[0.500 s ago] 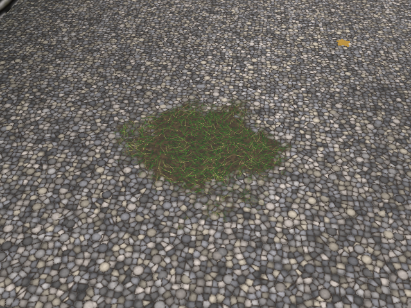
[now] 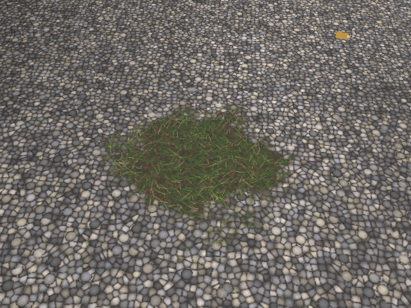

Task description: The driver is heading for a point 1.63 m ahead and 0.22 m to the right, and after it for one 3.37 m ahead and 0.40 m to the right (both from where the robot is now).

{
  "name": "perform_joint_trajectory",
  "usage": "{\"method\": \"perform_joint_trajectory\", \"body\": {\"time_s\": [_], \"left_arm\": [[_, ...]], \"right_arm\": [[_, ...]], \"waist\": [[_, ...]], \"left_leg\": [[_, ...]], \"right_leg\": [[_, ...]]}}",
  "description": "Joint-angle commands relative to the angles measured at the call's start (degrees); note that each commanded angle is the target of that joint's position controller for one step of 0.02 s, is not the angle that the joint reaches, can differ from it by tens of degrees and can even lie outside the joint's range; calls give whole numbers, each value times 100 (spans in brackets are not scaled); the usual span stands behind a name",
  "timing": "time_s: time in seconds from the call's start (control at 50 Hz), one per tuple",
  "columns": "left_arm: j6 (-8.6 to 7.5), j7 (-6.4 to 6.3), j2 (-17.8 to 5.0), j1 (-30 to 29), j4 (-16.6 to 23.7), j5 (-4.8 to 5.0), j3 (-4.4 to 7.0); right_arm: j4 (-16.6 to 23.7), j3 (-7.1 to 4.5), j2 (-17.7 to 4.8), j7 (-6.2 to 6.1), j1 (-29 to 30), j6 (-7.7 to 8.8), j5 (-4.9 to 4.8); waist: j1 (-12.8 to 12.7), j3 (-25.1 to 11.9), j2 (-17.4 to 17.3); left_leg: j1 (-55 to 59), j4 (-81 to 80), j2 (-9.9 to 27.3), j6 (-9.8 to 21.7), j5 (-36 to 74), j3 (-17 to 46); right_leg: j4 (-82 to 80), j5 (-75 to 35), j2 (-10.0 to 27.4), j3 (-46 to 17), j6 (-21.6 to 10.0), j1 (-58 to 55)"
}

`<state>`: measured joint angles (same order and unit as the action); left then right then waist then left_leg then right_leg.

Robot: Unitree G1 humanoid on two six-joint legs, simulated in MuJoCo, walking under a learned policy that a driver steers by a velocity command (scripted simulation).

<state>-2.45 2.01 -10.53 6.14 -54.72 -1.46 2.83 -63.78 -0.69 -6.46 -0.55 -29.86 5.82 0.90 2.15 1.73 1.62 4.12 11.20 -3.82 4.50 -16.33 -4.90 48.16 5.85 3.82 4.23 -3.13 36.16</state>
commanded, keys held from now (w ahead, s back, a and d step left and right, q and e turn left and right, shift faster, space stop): w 0.98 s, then no key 0.02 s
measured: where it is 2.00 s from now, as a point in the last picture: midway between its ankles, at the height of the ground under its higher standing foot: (193, 227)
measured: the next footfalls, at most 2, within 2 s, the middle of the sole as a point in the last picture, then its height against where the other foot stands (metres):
right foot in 0.16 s outside the picture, level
left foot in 0.72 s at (177, 274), level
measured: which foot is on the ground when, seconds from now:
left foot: down 0.00-0.18, up 0.20-0.70, down 0.72-1.00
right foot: up 0.00-0.14, down 0.16-0.74, up 0.76-1.00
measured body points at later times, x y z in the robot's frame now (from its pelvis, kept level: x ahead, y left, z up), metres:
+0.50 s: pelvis +0.29 -0.03 +0.00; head +0.31 -0.04 +0.45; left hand +0.22 +0.20 -0.14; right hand +0.41 -0.26 -0.13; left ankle +0.42 +0.13 -0.68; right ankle +0.24 -0.08 -0.74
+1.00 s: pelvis +0.58 +0.02 +0.01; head +0.60 +0.03 +0.45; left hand +0.67 +0.27 -0.14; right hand +0.54 -0.22 -0.14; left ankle +0.56 +0.08 -0.74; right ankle +0.64 -0.13 -0.67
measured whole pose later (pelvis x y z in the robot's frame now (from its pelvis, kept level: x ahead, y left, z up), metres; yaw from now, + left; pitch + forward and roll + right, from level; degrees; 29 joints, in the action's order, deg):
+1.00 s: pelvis +0.58 +0.02 +0.01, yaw +0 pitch +0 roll +1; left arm -2.6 1.5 -12.0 10.6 -54.5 -2.0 3.3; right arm -60.8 -2.8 -10.4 0.1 -23.2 5.6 0.7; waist 1.0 2.0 2.0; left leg -4.8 14.8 -4.9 6.1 -10.2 -6.1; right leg 58.1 9.9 6.0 0.1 -2.7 34.0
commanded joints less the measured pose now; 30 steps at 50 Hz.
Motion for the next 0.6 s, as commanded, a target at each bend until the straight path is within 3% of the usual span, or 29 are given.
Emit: {"method": "perform_joint_trajectory", "body": {"time_s": [0.02, 0.06, 0.1, 0.14, 0.16, 0.18, 0.2, 0.22, 0.24, 0.26, 0.3, 0.34, 0.4, 0.5, 0.6], "left_arm": [[-47, 18, -51, -745, 493, 53, -52], [-62, -5, -145, -833, 570, 60, -32], [-103, -68, -297, -467, 507, 49, 40], [-176, -154, -511, 905, 63, 41, 184], [-215, -204, -716, 1750, -201, -46, 285], [-224, -242, -1268, 2482, -276, -184, 434], [-145, -161, -1325, 2225, -264, -72, 456], [-133, -126, -1098, 1444, -152, 62, 390], [-175, -105, -695, 1004, -76, 101, 277], [-229, -105, -442, 852, -113, 64, 197], [-323, -172, -188, 1039, -293, 62, 85], [-406, -205, -313, 1360, -410, 67, 78], [-426, -203, -514, 1695, -460, 76, 83], [-413, -203, -470, 2248, -528, 94, 11], [-402, -269, -519, 2683, -683, 36, -8]], "right_arm": [[97, -87, -739, -43, -367, 85, -9], [64, -105, -820, -63, -368, 102, -2], [78, -138, -941, -80, -197, 117, 12], [98, -190, -1085, -97, -21, 63, 37], [131, -189, -1071, -76, 5, 41, 1], [299, -102, -631, -18, -272, 22, -110], [324, -154, -547, 54, -607, 4, -202], [497, -219, -839, 36, 41, -29, -86], [646, -231, -864, 63, 542, -5, -31], [651, -229, -728, 73, 650, -10, -12], [599, -214, -503, 117, 455, -155, 129], [655, -227, -481, 157, 552, -258, 141], [957, -246, -622, 203, 1358, -343, 132], [1366, -195, -605, 241, 2583, -324, 37], [1617, -161, -629, 235, 3304, -265, 19]], "waist": [[-17, 759, -681], [-70, 726, -711], [-312, 450, -730], [-886, -285, -695], [-1216, -711, -563], [-1227, -1449, 287], [-871, -1858, 951], [-606, -984, 243], [-527, -335, -89], [-315, 8, -317], [-27, 107, -157], [40, 162, -67], [-58, 371, 8], [-384, 468, 130], [-590, 511, 241]], "left_leg": [[-561, -364, 1405, 511, 3382, 562], [-332, -238, 1524, 513, 3922, 510], [-20, 379, 1584, 464, 5334, 384], [52, 2036, 1508, 364, 6001, 259], [-680, 3294, 1320, 305, 4945, 169], [-2107, 5428, 748, 181, 2267, -92], [-3514, 7018, -145, 116, -1223, 448], [-4018, 7069, 362, 218, -662, 831], [-4013, 6726, 579, 224, -179, 778], [-3749, 6318, 772, 221, 48, 775], [-3196, 5788, 938, 100, 120, 763], [-3252, 5507, 962, -1, 198, 630], [-3922, 4884, 1088, -153, 762, 446], [-4174, 3335, 948, -285, 1635, 117], [-4180, 2411, 698, -98, 1606, -69]], "right_leg": [[-973, -375, -241, 330, -51, -77], [-1313, -355, -328, 365, -221, -389], [-1459, -75, -553, 413, -454, -974], [-1786, 115, -822, 407, -674, -2317], [-2027, 216, -475, 48, -810, -3532], [-2237, 1222, 1124, -2011, -1259, -4905], [-3304, 1659, 2027, -4635, -1899, -5402], [-3541, 2313, 1743, -3958, -1624, -4616], [-3734, 2029, 1562, -3186, -1433, -3738], [-3896, 1377, 1315, -2613, -1229, -3106], [-3996, 456, 947, -1800, -979, -2481], [-4050, -214, 812, -1419, -974, -2424], [-4248, -473, 701, -1086, -927, -2619], [-4189, -1553, 503, -651, -708, -3171], [-3894, -2357, 707, -549, -755, -4121]]}}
